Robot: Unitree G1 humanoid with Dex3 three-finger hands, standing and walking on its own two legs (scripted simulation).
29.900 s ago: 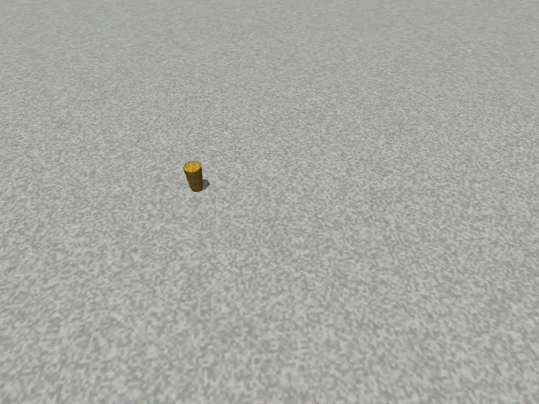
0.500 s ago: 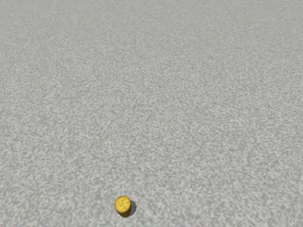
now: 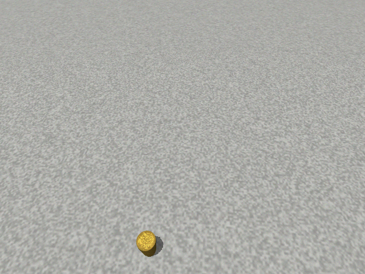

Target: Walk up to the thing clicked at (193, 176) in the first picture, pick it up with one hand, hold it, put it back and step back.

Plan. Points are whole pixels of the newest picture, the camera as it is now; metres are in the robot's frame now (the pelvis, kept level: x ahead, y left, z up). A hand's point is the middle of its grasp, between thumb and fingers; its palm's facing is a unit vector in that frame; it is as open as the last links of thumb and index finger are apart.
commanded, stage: step back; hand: left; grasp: from the side
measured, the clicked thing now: (147, 245) +0.41 +0.19 -0.70
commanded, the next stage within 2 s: none
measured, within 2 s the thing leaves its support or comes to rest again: neither
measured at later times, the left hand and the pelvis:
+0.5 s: hand out of the picture +0.04 +0.30 -0.18, palm faces -0.08 -0.92 -0.38, open 7.4 cm; pelvis -0.09 +0.04 -0.02, yaw -2 degrees
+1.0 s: hand out of the picture -0.07 +0.31 -0.17, palm faces +0.00 -0.92 -0.39, open 7.4 cm; pelvis -0.21 +0.05 -0.03, yaw +0 degrees
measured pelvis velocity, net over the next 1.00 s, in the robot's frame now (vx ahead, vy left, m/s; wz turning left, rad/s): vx -0.21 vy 0.05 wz -0.01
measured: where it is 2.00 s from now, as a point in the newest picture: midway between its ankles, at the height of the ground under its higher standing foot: outside the picture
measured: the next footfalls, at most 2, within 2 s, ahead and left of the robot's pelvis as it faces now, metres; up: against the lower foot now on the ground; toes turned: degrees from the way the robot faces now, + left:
right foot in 0.62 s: -0.10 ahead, -0.09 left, +0.00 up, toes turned -1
left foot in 0.96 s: -0.17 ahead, +0.16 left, +0.00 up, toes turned -3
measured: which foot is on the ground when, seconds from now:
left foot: down 0.00-0.64, up 0.66-0.94, down 0.96-1.00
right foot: down 0.00-0.24, up 0.26-0.60, down 0.62-0.98, up 1.00-1.00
